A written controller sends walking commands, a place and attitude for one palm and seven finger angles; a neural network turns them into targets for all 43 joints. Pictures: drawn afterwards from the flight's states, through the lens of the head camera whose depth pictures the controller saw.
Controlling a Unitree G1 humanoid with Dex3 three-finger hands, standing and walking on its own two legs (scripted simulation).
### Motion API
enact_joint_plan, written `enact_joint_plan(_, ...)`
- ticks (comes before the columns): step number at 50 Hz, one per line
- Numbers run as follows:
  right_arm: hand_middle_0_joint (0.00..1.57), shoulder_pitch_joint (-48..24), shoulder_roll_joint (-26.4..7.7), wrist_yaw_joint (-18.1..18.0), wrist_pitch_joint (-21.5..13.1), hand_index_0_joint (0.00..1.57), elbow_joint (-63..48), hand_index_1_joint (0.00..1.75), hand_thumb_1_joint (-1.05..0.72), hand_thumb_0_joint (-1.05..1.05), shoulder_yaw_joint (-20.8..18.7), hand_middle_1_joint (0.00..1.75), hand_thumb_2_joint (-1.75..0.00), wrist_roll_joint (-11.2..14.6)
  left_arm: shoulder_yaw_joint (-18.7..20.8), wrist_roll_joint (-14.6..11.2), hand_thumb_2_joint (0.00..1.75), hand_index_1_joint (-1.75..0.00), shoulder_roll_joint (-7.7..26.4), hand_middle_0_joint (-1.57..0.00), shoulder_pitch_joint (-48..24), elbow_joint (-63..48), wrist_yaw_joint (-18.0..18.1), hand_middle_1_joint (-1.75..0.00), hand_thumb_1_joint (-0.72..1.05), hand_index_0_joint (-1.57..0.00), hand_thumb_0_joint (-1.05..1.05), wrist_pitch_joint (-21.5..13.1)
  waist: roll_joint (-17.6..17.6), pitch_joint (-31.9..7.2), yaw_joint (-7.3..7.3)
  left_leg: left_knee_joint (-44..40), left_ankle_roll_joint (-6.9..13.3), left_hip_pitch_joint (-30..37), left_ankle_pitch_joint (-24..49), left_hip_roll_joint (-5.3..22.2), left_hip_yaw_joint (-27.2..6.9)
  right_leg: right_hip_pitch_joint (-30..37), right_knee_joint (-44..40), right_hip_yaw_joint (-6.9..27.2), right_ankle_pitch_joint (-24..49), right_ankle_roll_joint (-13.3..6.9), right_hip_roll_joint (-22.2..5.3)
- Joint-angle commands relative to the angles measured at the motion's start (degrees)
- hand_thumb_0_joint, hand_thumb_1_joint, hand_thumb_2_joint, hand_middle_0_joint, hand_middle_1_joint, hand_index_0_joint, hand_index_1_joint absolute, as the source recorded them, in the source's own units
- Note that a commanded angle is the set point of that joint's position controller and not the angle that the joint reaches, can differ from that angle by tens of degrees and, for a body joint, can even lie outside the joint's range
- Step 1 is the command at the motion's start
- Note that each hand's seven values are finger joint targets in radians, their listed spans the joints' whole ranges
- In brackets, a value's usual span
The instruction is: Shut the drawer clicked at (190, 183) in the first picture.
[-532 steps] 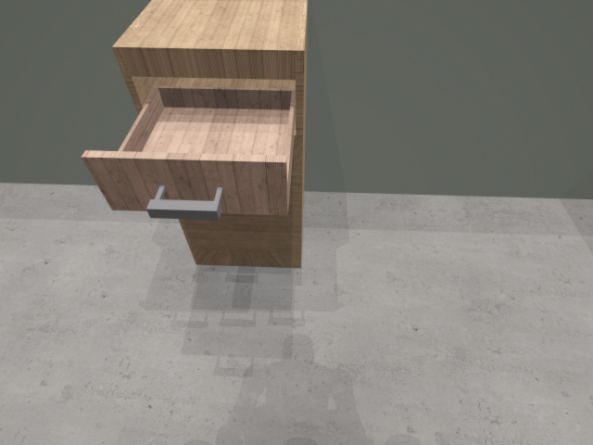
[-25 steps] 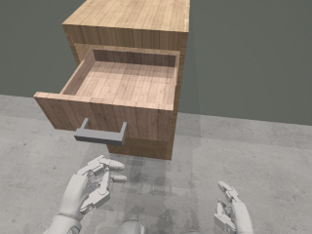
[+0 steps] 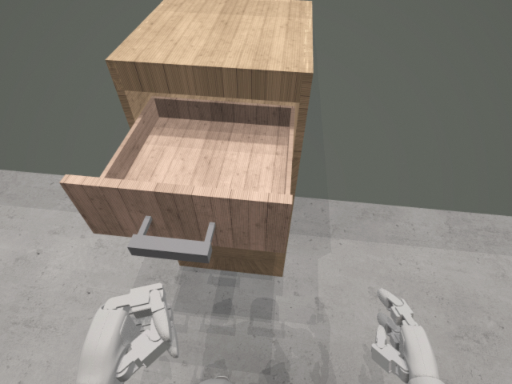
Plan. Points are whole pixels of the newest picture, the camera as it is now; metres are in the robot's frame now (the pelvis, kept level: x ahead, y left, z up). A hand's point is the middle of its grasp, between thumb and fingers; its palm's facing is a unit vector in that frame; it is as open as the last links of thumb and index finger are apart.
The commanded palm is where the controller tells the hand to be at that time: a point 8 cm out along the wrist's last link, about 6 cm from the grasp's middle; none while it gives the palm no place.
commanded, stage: raise the hand and make a fist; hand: left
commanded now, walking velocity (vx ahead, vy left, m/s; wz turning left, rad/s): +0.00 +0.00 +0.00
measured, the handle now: (174, 236) +0.35 +0.17 +0.02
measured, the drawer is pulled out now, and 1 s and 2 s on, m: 0.29 0.29 0.29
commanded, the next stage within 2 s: bring the fist close to the handle in 0.70 s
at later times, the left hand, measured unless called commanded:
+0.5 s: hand (154, 337) +0.16 +0.13 +0.12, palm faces -0.01 -1.00 -0.07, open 3.2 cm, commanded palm +0.11 +0.19 +0.13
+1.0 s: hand (151, 344) +0.16 +0.14 +0.10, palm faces -0.01 -1.00 -0.05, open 3.2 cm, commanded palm +0.12 +0.20 +0.11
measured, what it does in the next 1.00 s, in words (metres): stands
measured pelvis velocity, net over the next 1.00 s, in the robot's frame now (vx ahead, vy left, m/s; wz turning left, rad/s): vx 0.00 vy -0.03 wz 0.02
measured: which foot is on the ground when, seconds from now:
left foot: down 0.00-1.00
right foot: down 0.00-1.00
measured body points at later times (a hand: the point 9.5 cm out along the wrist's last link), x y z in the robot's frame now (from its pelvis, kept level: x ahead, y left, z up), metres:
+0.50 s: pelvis +0.01 -0.02 +0.02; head +0.01 -0.04 +0.47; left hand +0.15 +0.18 +0.12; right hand +0.21 -0.24 -0.04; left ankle +0.04 +0.08 -0.68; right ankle +0.00 -0.12 -0.68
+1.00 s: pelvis +0.00 -0.03 +0.02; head +0.01 -0.05 +0.47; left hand +0.15 +0.19 +0.11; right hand +0.21 -0.25 -0.03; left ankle +0.04 +0.08 -0.68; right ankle +0.00 -0.12 -0.68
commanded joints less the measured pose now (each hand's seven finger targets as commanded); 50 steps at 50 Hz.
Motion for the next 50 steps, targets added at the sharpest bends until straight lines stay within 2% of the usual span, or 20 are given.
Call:
enact_joint_plan(1, 0.20, -4.38, -6.22, -0.22, -2.41, 0.20, -10.32, 0.30, -0.90, 0.00, -2.18, 0.30, -0.90, 0.36, 2.13, -0.92, 0.90, -1.60, 2.39, -1.40, 3.79, -15.55, -0.78, -1.60, 0.90, -1.40, 0.00, -2.89, -0.43, -4.69, 0.19, -12.39, -1.71, 10.07, 10.35, 1.56, -6.45, 0.08, -8.31, 0.14, 8.99, -0.90, 1.67)
enact_joint_plan(7, 0.20, -4.45, -6.21, -0.38, -2.80, 0.20, -9.97, 0.30, -0.90, 0.00, -1.57, 0.30, -0.90, 0.41, 3.18, -1.89, 0.90, -1.60, 3.66, -1.40, 2.74, -17.71, -2.81, -1.60, 0.90, -1.40, 0.00, -1.58, -0.89, -3.23, -0.48, -12.89, -1.46, 10.98, 10.76, 1.40, -6.61, 1.16, -10.19, 0.14, 10.25, -0.63, 1.63)
enact_joint_plan(8, 0.20, -4.81, -6.30, -0.60, -2.67, 0.20, -9.21, 0.30, -0.90, 0.00, -1.74, 0.30, -0.90, 0.55, 5.15, -1.60, 0.90, -1.60, 5.13, -1.40, 2.61, -16.20, -2.60, -1.60, 0.90, -1.40, 0.00, -1.18, -1.98, -2.14, -0.35, -13.12, -1.44, 10.69, 9.91, 1.46, -6.80, 1.19, -10.78, 0.30, 9.51, -0.71, 1.81)
enact_joint_plan(9, 0.20, -4.66, -6.16, -0.59, -2.73, 0.20, -9.54, 0.30, -0.90, 0.00, -1.53, 0.30, -0.90, 0.59, 4.03, -1.95, 0.90, -1.60, 3.73, -1.40, 3.19, -17.15, -2.96, -1.60, 0.90, -1.40, 0.00, -1.12, -1.51, -2.08, -0.36, -13.41, -1.42, 11.03, 9.93, 1.31, -6.63, 1.51, -10.89, 0.18, 9.66, -0.72, 1.83)
enact_joint_plan(13, 0.20, -5.50, -5.87, -0.95, -3.24, 0.20, -8.75, 0.30, -0.90, 0.00, -1.68, 0.30, -0.90, 0.92, 8.56, -3.02, 0.90, -1.60, 6.72, -1.40, 3.81, -17.28, -3.57, -1.60, 0.90, -1.40, 0.00, -0.31, -1.74, -3.54, 0.64, -13.92, -1.33, 11.75, 10.69, 1.00, -6.20, 4.37, -12.35, 0.72, 10.82, -0.80, 1.59)
enact_joint_plan(14, 0.20, -5.25, -5.59, -0.91, -3.42, 0.20, -8.64, 0.30, -0.90, 0.00, -1.63, 0.30, -0.90, 1.05, 8.35, -3.63, 0.90, -1.60, 5.62, -1.40, 5.11, -17.97, -3.91, -1.60, 0.90, -1.40, 0.00, -0.27, -0.50, -4.44, 0.87, -13.99, -1.33, 12.61, 11.86, 0.84, -5.78, 5.14, -12.51, 0.69, 12.02, -0.83, 1.50)
enact_joint_plan(16, 0.20, -5.66, -5.55, -1.02, -3.85, 0.20, -8.02, 0.30, -0.90, 0.00, -1.57, 0.30, -0.90, 1.12, 9.43, -4.47, 0.90, -1.60, 6.07, -1.40, 4.79, -16.71, -4.68, -1.60, 0.90, -1.40, 0.00, 0.08, -1.50, -3.27, 0.70, -14.10, -1.31, 12.28, 12.00, 0.71, -5.49, 5.64, -13.44, 0.86, 12.77, -0.68, 1.44)
enact_joint_plan(18, 0.20, -6.22, -5.87, -1.21, -4.56, 0.20, -7.31, 0.30, -0.90, 0.00, -1.65, 0.30, -0.90, 1.24, 8.89, -4.88, 0.90, -1.60, 5.43, -1.40, 3.49, -15.29, -5.41, -1.60, 0.90, -1.40, 0.00, -0.04, -2.54, -1.58, 0.08, -14.11, -1.16, 12.01, 11.71, 0.59, -5.62, 5.18, -14.25, 1.03, 12.76, -0.56, 1.50)
enact_joint_plan(20, 0.20, -6.31, -5.93, -1.23, -5.37, 0.20, -6.94, 0.30, -0.90, 0.00, -1.83, 0.30, -0.90, 1.42, 9.81, -5.72, 0.90, -1.60, 5.53, -1.40, 5.57, -13.79, -6.28, -1.60, 0.90, -1.40, 0.00, -0.29, -3.36, -0.87, 0.41, -14.18, -1.22, 11.48, 11.02, 0.35, -5.26, 5.48, -15.03, 1.42, 12.20, -0.51, 1.47)
enact_joint_plan(24, 0.20, -6.27, -6.15, -1.23, -6.83, 0.20, -6.34, 0.30, -0.90, 0.00, -1.93, 0.30, -0.90, 1.38, 10.92, -5.99, 0.90, -1.60, 7.02, -1.40, 4.78, -14.50, -7.22, -1.60, 0.90, -1.40, 0.00, -1.12, -1.05, -2.41, 0.57, -14.02, -1.17, 12.34, 12.00, -0.08, -4.79, 6.72, -15.57, 2.33, 12.95, -0.62, 1.10)
enact_joint_plan(26, 0.20, -6.30, -6.06, -1.31, -7.28, 0.20, -5.97, 0.30, -0.90, 0.00, -2.05, 0.30, -0.90, 1.36, 11.63, -6.13, 0.90, -1.60, 7.44, -1.40, 4.11, -14.11, -7.25, -1.60, 0.90, -1.40, 0.00, -1.70, -1.29, -1.54, 0.56, -13.83, -1.14, 12.04, 11.54, -0.19, -4.55, 6.51, -16.23, 2.99, 12.31, -0.54, 0.95)
enact_joint_plan(28, 0.20, -6.62, -6.03, -1.52, -7.64, 0.20, -5.28, 0.30, -0.90, 0.00, -2.24, 0.30, -0.90, 1.40, 14.33, -6.53, 0.90, -1.60, 9.55, -1.40, 3.49, -13.37, -6.95, -1.60, 0.90, -1.40, 0.00, -2.39, -1.60, -1.50, 1.00, -13.57, -1.19, 11.69, 11.48, -0.28, -4.39, 6.97, -17.07, 3.94, 11.78, -0.61, 0.88)
enact_joint_plan(30, 0.20, -6.55, -5.94, -1.77, -7.84, 0.20, -4.77, 0.30, -0.90, 0.00, -2.26, 0.30, -0.90, 1.59, 15.49, -7.27, 0.90, -1.60, 9.49, -1.40, 2.93, -11.72, -7.20, -1.60, 0.90, -1.40, 0.00, -3.22, -2.17, -0.61, 0.90, -13.67, -1.32, 11.40, 10.23, -0.40, -4.30, 6.68, -17.90, 4.49, 9.57, -0.60, 0.79)
enact_joint_plan(35, 0.20, -7.12, -6.27, -1.88, -9.16, 0.20, -3.99, 0.30, -0.90, 0.00, -2.00, 0.30, -0.90, 1.83, 14.72, -8.61, 0.90, -1.60, 8.29, -1.40, 2.26, -9.15, -9.24, -1.60, 0.90, -1.40, 0.00, -3.60, -1.60, -0.24, 0.62, -13.49, -1.27, 11.93, 11.06, -0.62, -4.04, 7.31, -19.03, 5.40, 11.54, -0.27, 0.41)
enact_joint_plan(36, 0.20, -7.06, -6.43, -2.02, -9.48, 0.20, -3.78, 0.30, -0.90, 0.00, -2.10, 0.30, -0.90, 1.83, 15.17, -8.81, 0.90, -1.60, 8.80, -1.40, 1.37, -8.92, -9.74, -1.60, 0.90, -1.40, 0.00, -3.58, -3.07, -0.72, 0.53, -13.45, -1.24, 12.05, 11.20, -0.64, -4.13, 7.64, -19.19, 5.69, 11.84, -0.07, 0.37)
enact_joint_plan(40, 0.20, -7.25, -6.46, -2.08, -10.54, 0.20, -3.06, 0.30, -0.90, 0.00, -2.27, 0.30, -0.90, 1.89, 16.28, -8.92, 0.90, -1.60, 9.63, -1.40, 2.57, -7.65, -11.32, -1.60, 0.90, -1.40, 0.00, -3.58, -3.52, -1.58, 0.93, -13.60, -1.16, 12.85, 12.69, -0.68, -4.21, 8.80, -19.49, 6.19, 14.89, 0.20, 0.16)
enact_joint_plan(41, 0.20, -7.58, -6.42, -2.10, -10.65, 0.20, -2.99, 0.30, -0.90, 0.00, -2.09, 0.30, -0.90, 1.78, 15.18, -9.03, 0.90, -1.60, 8.51, -1.40, 2.37, -6.93, -11.67, -1.60, 0.90, -1.40, 0.00, -3.52, -3.75, -0.51, 0.71, -13.52, -1.19, 12.32, 12.63, -0.81, -4.17, 8.50, -19.61, 6.40, 15.39, 0.39, 0.02)
enact_joint_plan(44, 0.20, -7.53, -6.87, -2.29, -10.48, 0.20, -2.05, 0.30, -0.90, 0.00, -2.09, 0.30, -0.90, 1.61, 15.17, -8.87, 0.90, -1.60, 8.48, -1.40, -1.34, -3.99, -11.60, -1.60, 0.90, -1.40, 0.00, -3.89, -2.62, 2.66, -0.07, -13.85, -1.29, 11.32, 10.57, -0.89, -4.20, 6.11, -20.06, 6.03, 11.36, 0.06, 0.44)
enact_joint_plan(46, 0.20, -7.10, -6.97, -2.26, -10.54, 0.20, -1.96, 0.30, -0.90, 0.00, -2.04, 0.30, -0.90, 1.30, 14.47, -8.85, 0.90, -1.60, 7.83, -1.40, -3.39, -3.52, -11.45, -1.60, 0.90, -1.40, 0.00, -4.65, -3.10, 2.67, -0.41, -13.74, -1.24, 11.02, 9.44, -0.90, -4.41, 5.10, -19.85, 5.79, 8.84, -0.03, 0.59)
enact_joint_plan(50, 0.20, -6.62, -7.03, -1.91, -10.50, 0.20, -1.73, 0.30, -0.90, 0.00, -2.41, 0.30, -0.90, 0.88, 14.97, -8.07, 0.90, -1.60, 8.33, -1.40, -4.85, -3.16, -10.82, -1.60, 0.90, -1.40, 0.00, -6.49, -1.65, -0.92, -0.15, -13.20, -1.20, 11.23, 9.78, -0.93, -4.39, 5.23, -18.14, 5.20, 8.51, -0.39, 0.67)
